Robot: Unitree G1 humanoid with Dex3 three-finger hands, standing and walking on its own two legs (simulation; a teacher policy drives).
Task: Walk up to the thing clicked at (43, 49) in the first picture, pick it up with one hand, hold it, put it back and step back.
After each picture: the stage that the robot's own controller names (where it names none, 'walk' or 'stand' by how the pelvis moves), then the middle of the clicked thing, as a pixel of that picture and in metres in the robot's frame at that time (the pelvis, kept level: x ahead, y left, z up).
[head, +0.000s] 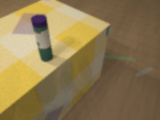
stand; (43, 40) +0.65 +0.21 -0.02
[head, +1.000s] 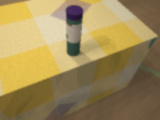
walk; (73, 33) +0.61 +0.10 -0.01
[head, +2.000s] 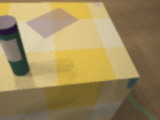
walk; (14, 49) +0.48 +0.26 +0.04
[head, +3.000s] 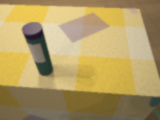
stand; (40, 52) +0.50 +0.20 +0.01
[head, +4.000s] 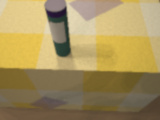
stand; (60, 31) +0.54 +0.11 +0.03
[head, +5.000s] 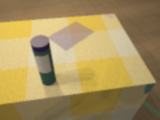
stand; (44, 63) +0.50 +0.16 -0.02
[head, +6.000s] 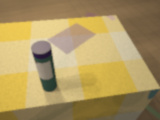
stand; (46, 69) +0.46 +0.16 -0.02
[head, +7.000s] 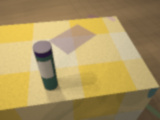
stand; (47, 68) +0.47 +0.16 -0.02
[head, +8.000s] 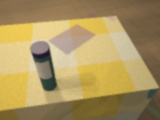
stand; (45, 68) +0.47 +0.17 -0.02
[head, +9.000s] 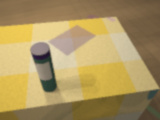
stand; (45, 70) +0.46 +0.17 -0.02
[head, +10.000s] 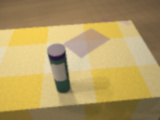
rise first; (60, 71) +0.46 +0.14 -0.02
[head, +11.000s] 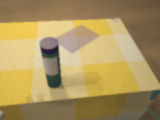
go down; (52, 65) +0.49 +0.13 -0.01
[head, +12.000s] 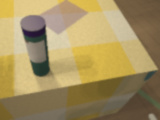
go down; (38, 50) +0.48 +0.13 +0.04
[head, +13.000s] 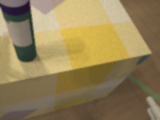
close in; (21, 32) +0.49 +0.14 +0.07
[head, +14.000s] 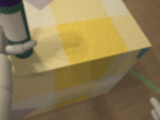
close; (15, 26) +0.51 +0.14 +0.08
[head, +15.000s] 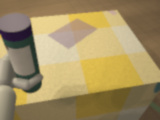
lift; (24, 60) +0.36 +0.17 +0.16
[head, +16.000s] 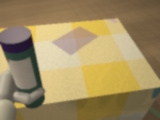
hold; (26, 73) +0.32 +0.17 +0.16
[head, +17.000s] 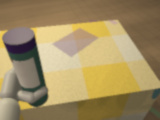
hold; (30, 72) +0.32 +0.16 +0.15
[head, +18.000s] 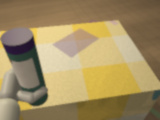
hold; (29, 72) +0.32 +0.16 +0.15
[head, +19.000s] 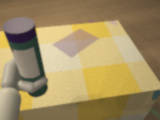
crouch; (30, 63) +0.35 +0.16 +0.17
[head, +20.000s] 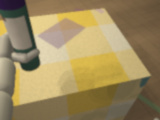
crouch; (21, 35) +0.45 +0.16 +0.17
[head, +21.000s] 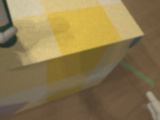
lower; out of the picture +0.54 +0.16 +0.10
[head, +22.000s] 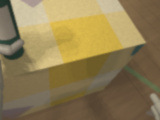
lower; (3, 24) +0.51 +0.15 +0.08
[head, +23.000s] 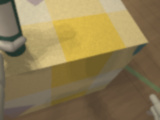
lower; (6, 21) +0.52 +0.15 +0.09
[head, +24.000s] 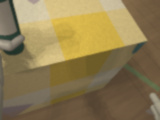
lower; (4, 19) +0.52 +0.15 +0.09
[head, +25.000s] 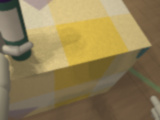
open; (12, 26) +0.51 +0.14 +0.08
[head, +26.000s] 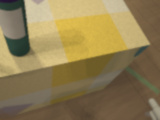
rise; (13, 23) +0.50 +0.14 +0.08
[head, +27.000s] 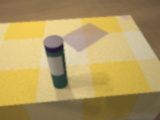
sink last; (57, 65) +0.47 +0.14 +0.02
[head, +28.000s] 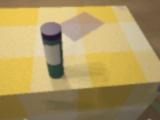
stand; (54, 54) +0.49 +0.13 +0.03
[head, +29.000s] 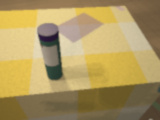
stand; (51, 55) +0.48 +0.14 +0.04
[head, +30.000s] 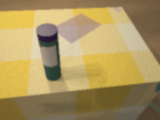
stand; (50, 55) +0.48 +0.13 +0.04
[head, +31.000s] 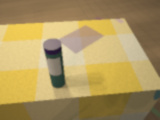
stand; (55, 65) +0.49 +0.14 -0.02
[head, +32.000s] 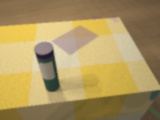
stand; (48, 69) +0.47 +0.16 -0.02
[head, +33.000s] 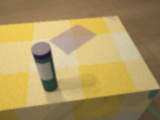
stand; (46, 69) +0.46 +0.17 -0.02
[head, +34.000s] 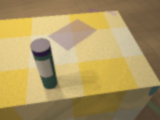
walk; (46, 66) +0.46 +0.16 -0.02
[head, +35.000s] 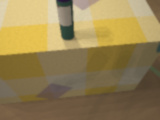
walk; (65, 16) +0.68 +0.10 +0.00
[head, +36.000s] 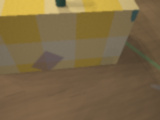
walk; out of the picture +0.99 +0.14 +0.00
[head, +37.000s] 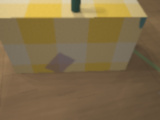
stand; out of the picture +1.09 +0.08 +0.00
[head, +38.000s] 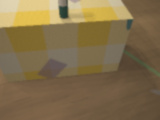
stand; (62, 0) +1.08 +0.12 -0.02
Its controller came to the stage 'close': yes
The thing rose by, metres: 0.19
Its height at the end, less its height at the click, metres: +0.00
